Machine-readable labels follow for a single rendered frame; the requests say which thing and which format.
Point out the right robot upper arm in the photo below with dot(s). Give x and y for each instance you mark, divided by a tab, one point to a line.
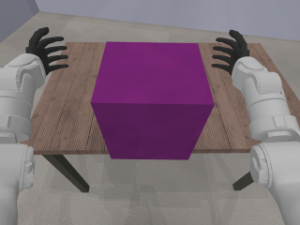
276	166

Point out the carton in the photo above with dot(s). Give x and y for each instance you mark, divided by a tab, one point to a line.
151	99

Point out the table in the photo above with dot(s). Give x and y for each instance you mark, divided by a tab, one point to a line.
64	122

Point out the left robot upper arm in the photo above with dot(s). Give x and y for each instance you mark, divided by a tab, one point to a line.
17	170

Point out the robot left forearm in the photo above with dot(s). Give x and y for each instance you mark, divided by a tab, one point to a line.
19	80

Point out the robot right forearm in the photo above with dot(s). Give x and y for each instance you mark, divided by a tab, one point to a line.
268	111

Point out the left robot hand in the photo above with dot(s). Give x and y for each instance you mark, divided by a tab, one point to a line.
37	46

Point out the right robot hand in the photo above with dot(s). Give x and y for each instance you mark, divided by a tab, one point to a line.
239	50

